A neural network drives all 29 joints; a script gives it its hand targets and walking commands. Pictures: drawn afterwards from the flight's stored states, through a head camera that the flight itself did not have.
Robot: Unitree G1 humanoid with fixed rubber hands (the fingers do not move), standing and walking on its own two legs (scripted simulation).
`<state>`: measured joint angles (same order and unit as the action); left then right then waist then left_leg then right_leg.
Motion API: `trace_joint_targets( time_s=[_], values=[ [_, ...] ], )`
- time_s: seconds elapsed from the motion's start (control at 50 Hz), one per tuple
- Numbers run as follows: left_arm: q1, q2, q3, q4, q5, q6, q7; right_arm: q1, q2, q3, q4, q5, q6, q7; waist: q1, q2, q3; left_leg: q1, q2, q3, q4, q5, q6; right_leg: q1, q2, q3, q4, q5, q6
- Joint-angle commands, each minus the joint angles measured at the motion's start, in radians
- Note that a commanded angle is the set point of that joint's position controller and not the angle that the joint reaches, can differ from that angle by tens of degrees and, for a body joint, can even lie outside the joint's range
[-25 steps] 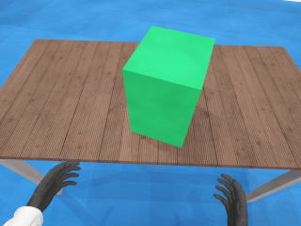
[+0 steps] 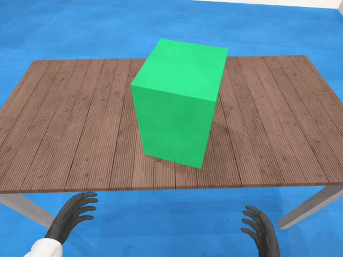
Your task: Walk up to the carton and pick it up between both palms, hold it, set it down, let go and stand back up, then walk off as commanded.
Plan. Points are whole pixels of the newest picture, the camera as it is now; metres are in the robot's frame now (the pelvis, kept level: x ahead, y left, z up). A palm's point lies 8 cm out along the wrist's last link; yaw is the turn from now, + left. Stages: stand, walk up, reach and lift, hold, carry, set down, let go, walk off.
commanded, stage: set down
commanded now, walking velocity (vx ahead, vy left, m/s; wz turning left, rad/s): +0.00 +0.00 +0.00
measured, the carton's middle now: (181, 107) +0.49 +0.02 +0.05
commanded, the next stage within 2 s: let go in 1.82 s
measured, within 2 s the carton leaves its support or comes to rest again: neither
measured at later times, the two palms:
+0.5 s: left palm (74, 245) +0.15 +0.24 -0.04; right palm out of the picture +0.15 -0.20 -0.04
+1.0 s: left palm (87, 246) +0.15 +0.22 -0.07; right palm (289, 255) +0.16 -0.23 -0.08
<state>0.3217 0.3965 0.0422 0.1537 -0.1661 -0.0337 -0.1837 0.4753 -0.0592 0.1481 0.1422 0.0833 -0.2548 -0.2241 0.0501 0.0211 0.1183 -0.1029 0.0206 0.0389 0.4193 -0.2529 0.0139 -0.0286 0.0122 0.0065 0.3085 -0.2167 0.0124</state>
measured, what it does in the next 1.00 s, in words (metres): stands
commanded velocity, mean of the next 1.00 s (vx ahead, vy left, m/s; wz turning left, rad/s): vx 0.00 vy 0.00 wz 0.00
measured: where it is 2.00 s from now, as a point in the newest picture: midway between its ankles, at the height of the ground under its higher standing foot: outside the picture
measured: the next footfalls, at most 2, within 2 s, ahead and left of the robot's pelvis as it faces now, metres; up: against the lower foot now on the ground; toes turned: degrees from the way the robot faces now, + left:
none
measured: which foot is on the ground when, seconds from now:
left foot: down 0.00-1.00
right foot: down 0.00-1.00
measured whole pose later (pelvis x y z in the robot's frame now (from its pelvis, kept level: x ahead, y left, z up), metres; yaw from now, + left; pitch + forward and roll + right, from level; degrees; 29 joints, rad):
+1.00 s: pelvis +0.01 -0.02 +0.00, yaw +0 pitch -2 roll +0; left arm 0.24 0.24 0.02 0.45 0.01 0.07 -0.06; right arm 0.23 -0.18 0.02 0.63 0.03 -0.22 -0.04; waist 0.03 0.01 0.09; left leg -0.10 0.03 0.04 0.37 -0.23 -0.01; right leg -0.06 0.02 0.00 0.33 -0.24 -0.01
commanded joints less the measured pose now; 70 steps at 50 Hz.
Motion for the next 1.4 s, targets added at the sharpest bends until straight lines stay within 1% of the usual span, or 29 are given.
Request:
trace_joint_targets(
  time_s=[0.0, 0.12, 0.2, 0.26, 0.28, 0.3, 0.32, 0.34, 0.38, 0.42, 0.46, 0.5, 0.58, 0.64, 0.66, 0.7, 0.76, 0.8, 0.84, 0.88, 0.96, 1.06, 1.1, 1.12, 1.14, 1.16, 1.2, 1.32, 1.38],
  values=[
    [-0.027, 0.094, 0.033, -0.018, 0.013, 0.046, 0.01, -0.02, -0.056, -0.067, -0.05, -0.026, 0.041, 0.021, -0.023, 0.034, -0.018, 0.102, 0.033, -0.032, -0.065, 0.246, -0.046, -0.111, -0.005, 0.0, -0.061, 0.032, -0.039],
    [-0.127, 0.094, 0.028, 0.009, 0.014, 0.048, 0.052, -0.104, -0.032, -0.082, -0.079, -0.024, 0.131, 0.055, -0.005, 0.0, -0.005, -0.024, 0.028, -0.004, -0.138, 0.031, -0.018, -0.068, -0.018, 0.016, -0.037, -0.075, -0.012],
    [-0.156, 0.04, 0.032, 0.076, 0.078, 0.067, 0.081, -0.154, -0.075, -0.083, 0.007, -0.018, 0.161, 0.09, 0.027, 0.098, -0.001, -0.089, 0.035, 0.002, -0.164, 0.003, -0.018, -0.009, 0.001, 0.006, 0.002, -0.063, -0.018],
    [-0.182, 0.099, 0.047, 0.064, 0.055, 0.061, 0.058, -0.128, -0.023, -0.076, -0.089, -0.001, 0.177, 0.054, -0.017, 0.063, -0.024, -0.166, 0.031, 0.027, -0.16, -0.06, 0.01, 0.113, -0.022, 0.038, 0.011, 0.018, 0.011],
    [-0.201, 0.074, 0.033, 0.114, 0.057, 0.062, 0.065, -0.141, -0.03, -0.087, -0.007, -0.029, 0.194, 0.067, -0.011, 0.022, -0.01, -0.12, 0.03, 0.021, -0.14, -0.029, 0.006, 0.017, -0.03, 0.033, 0.004, -0.036, 0.003],
    [-0.196, 0.05, 0.022, 0.115, 0.068, 0.069, 0.074, -0.162, -0.057, -0.115, 0.048, -0.026, 0.197, 0.076, -0.012, 0.083, -0.025, -0.103, 0.045, 0.008, -0.149, -0.036, -0.008, 0.004, -0.022, 0.018, 0.005, -0.055, -0.007],
    [-0.22, 0.073, 0.03, 0.14, 0.051, 0.063, 0.058, -0.167, -0.049, -0.098, 0.037, -0.042, 0.201, 0.063, -0.025, 0.029, -0.03, -0.14, 0.042, 0.018, -0.146, -0.076, 0.009, 0.033, -0.029, 0.029, 0.004, -0.054, -0.001],
    [-0.204, 0.054, 0.03, 0.127, 0.077, 0.08, 0.068, -0.175, -0.083, -0.115, 0.063, -0.035, 0.208, 0.073, -0.011, 0.091, -0.011, -0.135, 0.055, 0.016, -0.158, -0.074, 0.003, 0.028, -0.011, 0.007, 0.02, -0.065, -0.009],
    [-0.221, 0.061, 0.039, 0.139, 0.072, 0.059, 0.057, -0.191, -0.086, -0.119, 0.065, -0.042, 0.202, 0.074, -0.016, 0.048, -0.055, -0.218, 0.067, 0.01, -0.164, -0.086, 0.022, 0.104, -0.004, 0.007, 0.042, -0.024, 0.0],
    [-0.226, 0.04, 0.016, 0.131, 0.056, 0.046, 0.075, -0.229, -0.095, -0.139, 0.077, -0.04, 0.182, 0.09, -0.006, 0.054, -0.079, -0.18, 0.05, 0.017, -0.148, 0.002, -0.001, 0.068, -0.002, -0.001, 0.044, -0.011, -0.006],
    [-0.231, 0.082, 0.014, 0.107, 0.019, 0.05, 0.072, -0.206, -0.052, -0.114, 0.033, -0.043, 0.166, 0.077, -0.036, -0.041, -0.084, 0.007, -0.001, 0.029, -0.073, 0.133, -0.02, -0.091, -0.049, 0.025, -0.026, -0.01, -0.004],
    [-0.204, 0.073, 0.004, 0.135, 0.022, 0.055, 0.074, -0.193, -0.05, -0.102, 0.074, -0.033, 0.146, 0.084, -0.034, -0.022, -0.081, 0.054, -0.005, 0.02, -0.053, 0.203, -0.029, -0.135, -0.049, 0.022, -0.044, 0.034, -0.01],
    [-0.2, 0.038, 0.017, 0.234, 0.084, 0.093, 0.069, -0.204, -0.09, -0.096, 0.181, -0.034, 0.153, 0.109, -0.013, -0.003, -0.062, 0.071, -0.007, 0.017, -0.06, 0.173, -0.033, -0.149, -0.032, 0.009, -0.044, -0.02, -0.015],
    [-0.168, 0.029, 0.046, 0.236, 0.114, 0.097, 0.078, -0.197, -0.115, -0.087, 0.248, -0.03, 0.133, 0.12, -0.001, 0.007, -0.071, 0.097, -0.017, 0.016, -0.048, 0.246, -0.045, -0.146, -0.038, 0.006, -0.04, 0.118, -0.006],
    [-0.178, 0.07, 0.049, 0.208, 0.089, 0.092, 0.062, -0.196, -0.087, -0.089, 0.152, -0.04, 0.124, 0.099, -0.031, -0.067, -0.088, 0.072, -0.027, 0.029, -0.042, 0.228, -0.033, -0.101, -0.047, 0.016, -0.043, 0.139, 0.009],
    [-0.146, 0.032, 0.065, 0.169, 0.134, 0.077, 0.089, -0.18, -0.123, -0.105, 0.237, -0.031, 0.099, 0.129, 0.0, 0.006, -0.124, 0.113, -0.013, 0.005, -0.034, 0.334, -0.053, -0.114, -0.017, -0.012, -0.012, 0.221, -0.005],
    [-0.141, 0.035, 0.057, 0.165, 0.138, 0.064, 0.093, -0.198, -0.124, -0.094, 0.208, -0.032, 0.044, 0.132, -0.007, 0.005, -0.185, 0.149, -0.02, 0.003, -0.015, 0.363, -0.056, -0.112, -0.023, -0.016, -0.01, 0.29, 0.005],
    [-0.128, -0.005, 0.028, 0.225, 0.151, 0.069, 0.097, -0.199, -0.156, -0.109, 0.313, -0.047, 0.043, 0.143, -0.031, 0.018, -0.138, 0.156, -0.016, 0.0, -0.021, 0.352, -0.06, -0.151, -0.012, -0.02, -0.021, 0.261, 0.0],
    [-0.118, -0.074, 0.018, 0.192, 0.202, 0.086, 0.126, -0.255, -0.216, -0.16, 0.427, -0.047, 0.028, 0.179, -0.012, 0.12, -0.15, 0.222, 0.006, -0.012, -0.031, 0.433, -0.095, -0.196, 0.019, -0.056, -0.011, 0.205, -0.026],
    [-0.1, -0.076, -0.005, 0.205, 0.189, 0.093, 0.121, -0.237, -0.216, -0.167, 0.433, -0.052, 0.018, 0.183, -0.039, 0.086, -0.141, 0.248, 0.003, -0.004, -0.033, 0.442, -0.088, -0.194, 0.023, -0.054, -0.032, 0.186, -0.031],
    [-0.115, -0.086, 0.001, 0.174, 0.175, 0.071, 0.154, -0.287, -0.246, -0.189, 0.446, -0.056, -0.029, 0.213, -0.032, 0.044, -0.219, 0.265, 0.013, -0.02, -0.004, 0.569, -0.098, -0.205, 0.027, -0.059, -0.017, 0.271, -0.028],
    [-0.134, -0.071, 0.023, 0.263, 0.187, 0.078, 0.137, -0.306, -0.225, -0.135, 0.512, -0.061, -0.024, 0.209, -0.044, -0.084, -0.184, 0.176, -0.005, 0.002, -0.021, 0.431, -0.054, -0.128, 0.003, -0.027, -0.023, 0.351, 0.008],
    [-0.128, -0.064, 0.057, 0.3, 0.202, 0.082, 0.135, -0.297, -0.224, -0.113, 0.523, -0.051, -0.023, 0.21, -0.017, -0.095, -0.169, 0.118, -0.012, 0.008, -0.032, 0.386, -0.043, -0.076, -0.022, -0.013, -0.004, 0.437, 0.018],
    [-0.149, -0.061, 0.045, 0.295, 0.193, 0.088, 0.131, -0.299, -0.233, -0.124, 0.526, -0.05, -0.022, 0.205, -0.057, -0.077, -0.186, 0.144, -0.016, 0.009, -0.024, 0.388, -0.045, -0.074, -0.023, -0.018, -0.006, 0.45, 0.014],
    [-0.167, -0.072, 0.05, 0.309, 0.205, 0.092, 0.132, -0.331, -0.24, -0.132, 0.529, -0.064, -0.019, 0.209, -0.032, -0.09, -0.175, 0.115, -0.006, 0.007, -0.036, 0.363, -0.042, -0.071, -0.025, -0.019, 0.003, 0.411, 0.017],
    [-0.158, -0.102, 0.032, 0.305, 0.222, 0.107, 0.141, -0.323, -0.258, -0.141, 0.571, -0.058, -0.017, 0.217, -0.041, -0.038, -0.165, 0.125, -0.005, 0.002, -0.037, 0.368, -0.052, -0.093, -0.015, -0.032, 0.006, 0.386, 0.012],
    [-0.167, -0.091, 0.038, 0.321, 0.213, 0.106, 0.132, -0.34, -0.245, -0.141, 0.586, -0.068, -0.013, 0.208, -0.034, -0.081, -0.158, 0.1, -0.004, 0.005, -0.055, 0.313, -0.044, -0.1, -0.026, -0.024, 0.0, 0.367, 0.02],
    [-0.201, -0.098, 0.021, 0.287, 0.21, 0.111, 0.157, -0.347, -0.24, -0.15, 0.557, -0.057, -0.015, 0.223, -0.026, -0.014, -0.166, 0.116, -0.003, 0.016, -0.041, 0.298, -0.046, -0.135, -0.018, -0.027, -0.012, 0.25, 0.008],
    [-0.249, -0.078, 0.009, 0.236, 0.206, 0.109, 0.188, -0.382, -0.219, -0.171, 0.517, -0.063, -0.006, 0.237, -0.019, 0.013, -0.156, 0.076, 0.007, 0.01, -0.06, 0.185, -0.045, -0.173, -0.024, -0.026, -0.013, 0.065, 0.005]
  ],
)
